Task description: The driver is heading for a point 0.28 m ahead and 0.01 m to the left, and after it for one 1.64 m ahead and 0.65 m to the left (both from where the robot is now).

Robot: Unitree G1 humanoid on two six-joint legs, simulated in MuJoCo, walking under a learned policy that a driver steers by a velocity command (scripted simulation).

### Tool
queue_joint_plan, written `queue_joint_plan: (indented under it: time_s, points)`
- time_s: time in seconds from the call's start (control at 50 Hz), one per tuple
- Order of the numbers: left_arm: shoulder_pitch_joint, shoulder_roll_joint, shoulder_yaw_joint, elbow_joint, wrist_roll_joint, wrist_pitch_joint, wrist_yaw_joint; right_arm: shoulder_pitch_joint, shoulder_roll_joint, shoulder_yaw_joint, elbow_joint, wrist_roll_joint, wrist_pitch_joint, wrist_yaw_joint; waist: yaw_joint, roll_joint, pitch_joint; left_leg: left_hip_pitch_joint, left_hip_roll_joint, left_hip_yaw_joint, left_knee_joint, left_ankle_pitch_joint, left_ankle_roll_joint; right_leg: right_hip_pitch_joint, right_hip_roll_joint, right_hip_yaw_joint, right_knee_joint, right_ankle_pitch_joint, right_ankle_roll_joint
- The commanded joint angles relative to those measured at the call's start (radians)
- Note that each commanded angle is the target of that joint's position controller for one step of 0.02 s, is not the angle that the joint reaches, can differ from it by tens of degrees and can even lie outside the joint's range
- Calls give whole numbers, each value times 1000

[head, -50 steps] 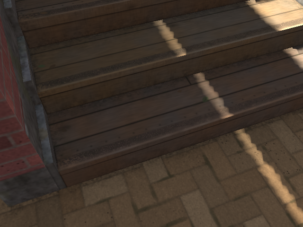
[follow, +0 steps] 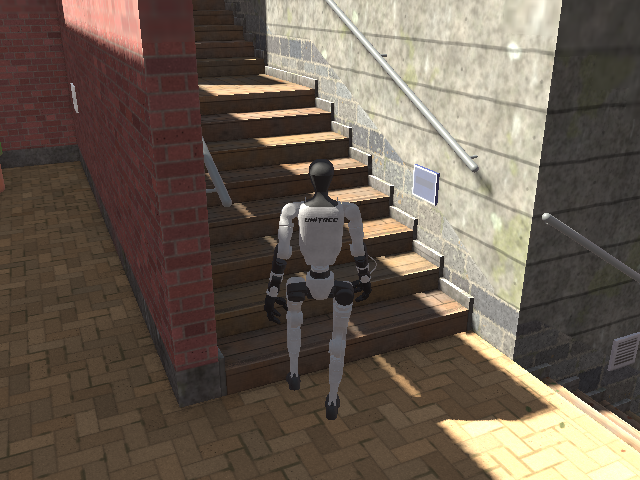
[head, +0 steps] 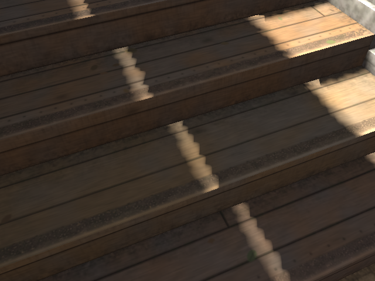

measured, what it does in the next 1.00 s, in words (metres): climbs: left foot 0.15 m higher, then right foot 0.15 m higher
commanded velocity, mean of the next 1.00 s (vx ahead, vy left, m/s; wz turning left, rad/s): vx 0.50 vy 0.00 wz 0.03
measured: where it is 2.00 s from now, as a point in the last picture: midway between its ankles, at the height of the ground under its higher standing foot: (144, 51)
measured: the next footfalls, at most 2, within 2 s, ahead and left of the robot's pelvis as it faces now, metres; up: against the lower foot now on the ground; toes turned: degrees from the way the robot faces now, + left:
left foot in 0.32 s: +0.43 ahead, +0.17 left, +0.15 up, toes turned +4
right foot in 1.00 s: +0.84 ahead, +0.05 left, +0.31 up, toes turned -2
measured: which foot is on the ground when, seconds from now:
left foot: up 0.00-0.30, down 0.32-1.00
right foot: down 0.00-0.32, up 0.34-0.98, down 1.00-1.00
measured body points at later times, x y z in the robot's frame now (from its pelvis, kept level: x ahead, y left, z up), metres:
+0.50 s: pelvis +0.31 +0.11 +0.08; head +0.34 +0.12 +0.52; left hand +0.41 +0.37 -0.06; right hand +0.36 -0.13 -0.07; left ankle +0.39 +0.17 -0.59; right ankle +0.22 -0.03 -0.47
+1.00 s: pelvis +0.62 +0.11 +0.16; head +0.66 +0.14 +0.60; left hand +0.87 +0.26 +0.07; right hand +0.49 -0.11 +0.04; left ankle +0.40 +0.17 -0.57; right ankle +0.80 +0.05 -0.45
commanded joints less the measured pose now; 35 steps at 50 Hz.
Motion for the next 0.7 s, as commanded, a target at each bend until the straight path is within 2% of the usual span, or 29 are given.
queue_joint_plan:
  time_s: [0.02, 0.06, 0.08, 0.14, 0.16, 0.2, 0.22, 0.24, 0.26, 0.28, 0.3, 0.32, 0.34, 0.36, 0.38, 0.4, 0.42, 0.44, 0.46, 0.48, 0.52, 0.56, 0.58, 0.6, 0.62, 0.64, 0.66, 0.68, 0.7]
  points:
    - [159, 126, 20, 1, 3, -10, 14, -60, -58, -15, -66, -2, -3, -19, 18, -113, 57, -386, 5, 4, 417, -127, 12, 208, -399, 340, -91, 213, -238]
    - [188, 128, 21, 15, 10, -16, 26, -158, -64, -18, -119, 8, -13, -22, 8, -68, 125, -637, 16, -58, 685, -246, 27, 289, -438, 363, -117, 69, -249]
    - [212, 123, 17, 21, 28, -18, 26, -195, -35, -10, -138, 19, -12, -23, 22, -83, 144, -768, -11, -42, 889, -343, 40, 333, -438, 362, -90, 88, -243]
    - [217, 118, 9, 35, 39, -29, 27, -315, 3, 23, -237, 27, -16, -26, 19, -27, 180, -961, -15, -71, 1008, -460, 84, 326, -429, 298, -82, 62, -167]
    - [238, 114, 3, 47, 41, -32, 26, -389, 35, 42, -282, 31, -15, -30, 47, -71, 191, -1043, -34, -28, 1086, -544, 97, 325, -426, 286, -76, 94, -149]
    - [243, 114, -7, 75, 18, -31, 35, -450, 54, 74, -373, 25, -17, -37, 28, -59, 204, -1031, 5, -32, 953, -585, 109, 238, -398, 210, -98, 96, -86]
    - [238, 114, -14, 85, 8, -16, 37, -499, 86, 100, -427, 35, -15, -30, 26, -84, 197, -929, 14, 52, 810, -577, 106, 148, -366, 151, -187, 114, -72]
    - [146, 105, -22, 52, -17, 4, 45, -440, 86, 116, -429, 29, -8, -13, -19, -9, 174, -534, 22, 96, 498, -427, 117, -83, -313, 69, -300, 318, -72]
    - [60, 119, -28, 11, -42, 6, 40, -324, 89, 113, -399, 36, -8, -6, -67, -2, 80, -105, -40, 131, 310, -211, 133, -241, -271, 3, -269, 759, -60]
    - [45, 204, -14, -21, -56, -4, 29, -161, 46, 91, -340, 45, 0, -8, -107, -106, -65, 182, -119, 189, 289, -132, 123, -261, -288, 2, -135, 1198, -80]
    - [35, 297, 16, -22, -63, -17, 21, 108, -6, 61, -252, 47, 7, -22, -224, -218, -265, 430, -167, 146, 275, -78, 126, -176, -317, 13, 97, 1496, -72]
    - [5, 360, 49, -22, -89, -27, 8, 302, -69, 29, -194, 25, 12, -31, -327, -254, -363, 542, -198, 103, 71, -75, 125, -68, -302, 17, 366, 1608, -37]
    - [52, 293, 51, -11, -73, -38, -10, 346, -192, -13, -145, -8, 6, -37, -302, -150, -362, 638, -123, -156, -97, -77, 172, -157, -215, 100, 728, 998, -2]
    - [81, 119, 27, -95, -69, -44, -40, 393, -358, -52, -84, -9, 3, -52, -202, 312, -429, 712, 239, -804, -499, 375, 258, -444, 81, 179, 1262, -102, 62]
    - [121, 73, 20, -116, -20, -38, -40, 304, -324, -61, -112, 21, -5, -41, -122, 155, -483, 632, 260, -982, -613, 249, 187, -458, 43, 379, 1452, -40, 26]
    - [95, 64, 23, -149, -13, -18, -43, 150, -243, -47, -105, 38, -14, -30, -28, 60, -341, 462, 232, -907, -620, -42, 191, -495, -13, 270, 1478, 33, 22]
    - [29, 29, 13, -192, 21, -1, -35, 91, -139, -28, -73, 54, -28, -26, 8, -69, -154, 282, 198, -796, -594, -247, 153, -557, -69, 212, 1450, 77, 21]
    - [-35, -1, 1, -221, 35, 18, -26, 87, -49, -7, -35, 48, -40, -27, 16, -91, -68, 157, 150, -654, -557, -318, 124, -599, -95, 220, 1418, 108, 5]
    - [-59, -13, -5, -239, 28, 40, -22, 89, 24, 11, -2, 27, -45, -30, 35, -76, -24, 64, 112, -527, -568, -349, 105, -603, -105, 237, 1413, 143, -7]
    - [-76, -33, -10, -268, 18, 54, -19, 118, 32, 13, 24, 25, -57, -22, 44, -8, -12, 25, 110, -498, -605, -372, 125, -649, -87, 223, 1492, 130, -17]
    - [-118, -53, -21, -320, 7, 59, -6, 179, 8, 6, 73, 29, -88, -13, 48, 30, -16, 128, 93, -414, -651, -297, 125, -853, -65, 243, 1635, 76, -39]
    - [-189, -65, -31, -363, 13, 55, -3, 228, -15, 0, 105, 37, -91, 1, 68, -9, 5, 154, 48, -275, -653, -266, 76, -964, -78, 270, 1586, 87, -41]
    - [-197, -32, -24, -358, 3, 67, -8, 225, -61, -15, 74, 46, -85, 9, 66, -37, 30, 132, 18, -227, -695, -296, 69, -970, -74, 215, 1458, 88, -21]
    - [-237, -5, -21, -361, 10, 61, -11, 193, -46, -10, 55, 42, -76, 9, 52, -52, 56, 126, 19, -210, -721, -236, 75, -961, -81, 169, 1369, 134, 16]
    - [-237, 19, -10, -344, 0, 60, -16, 229, -42, -7, 39, 47, -75, 5, 26, -77, 41, 148, 18, -184, -751, -143, 70, -938, -80, 112, 1312, 187, 32]
    - [-240, 26, -4, -330, 4, 55, -21, 239, -50, -9, 25, 59, -77, -5, 26, -32, 9, 205, 25, -182, -755, -29, 67, -930, -107, 102, 1249, 236, 46]
    - [-248, 6, -1, -314, 15, 47, -16, 284, -77, -18, 23, 54, -83, -21, 2, 17, -19, 305, 38, -187, -743, 63, 74, -974, -103, 75, 1287, 230, 48]
    - [-304, -42, -11, -318, 19, 52, -13, 401, -58, -16, 54, 47, -83, -32, -40, 58, -29, 443, 66, -237, -708, 76, 108, -1139, -101, 26, 1468, 165, 48]
    - [-358, -63, -18, -342, 27, 47, -9, 454, -57, -17, 53, 43, -87, -36, -65, 42, -10, 554, 85, -257, -720, 56, 117, -1285, -127, 29, 1521, 92, 41]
